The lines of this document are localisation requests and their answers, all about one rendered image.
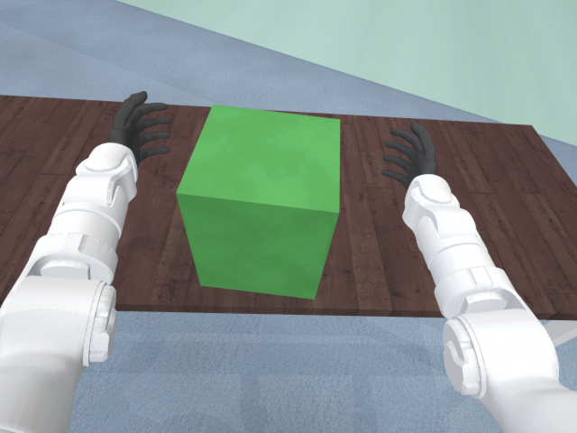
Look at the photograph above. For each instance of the right robot hand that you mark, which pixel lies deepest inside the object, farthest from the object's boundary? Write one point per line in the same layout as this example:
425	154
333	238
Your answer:
423	160

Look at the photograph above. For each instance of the carton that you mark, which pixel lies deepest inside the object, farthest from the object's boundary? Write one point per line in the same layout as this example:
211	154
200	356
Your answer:
260	199

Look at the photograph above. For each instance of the left robot hand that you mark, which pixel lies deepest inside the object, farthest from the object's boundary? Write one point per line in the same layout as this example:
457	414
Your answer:
128	125

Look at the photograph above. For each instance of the right robot upper arm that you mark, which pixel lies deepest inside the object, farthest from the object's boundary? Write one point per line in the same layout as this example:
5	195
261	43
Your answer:
503	359

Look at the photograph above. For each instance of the right robot forearm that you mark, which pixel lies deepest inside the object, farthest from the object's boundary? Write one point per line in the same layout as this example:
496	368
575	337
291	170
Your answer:
466	279

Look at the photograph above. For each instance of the left robot forearm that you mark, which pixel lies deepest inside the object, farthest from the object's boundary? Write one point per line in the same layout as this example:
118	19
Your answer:
88	222

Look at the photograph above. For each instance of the left robot upper arm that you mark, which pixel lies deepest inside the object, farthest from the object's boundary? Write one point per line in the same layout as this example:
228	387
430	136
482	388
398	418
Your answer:
54	328

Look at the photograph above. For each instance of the table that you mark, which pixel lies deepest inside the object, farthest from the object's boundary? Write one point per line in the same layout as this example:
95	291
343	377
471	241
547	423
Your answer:
522	201

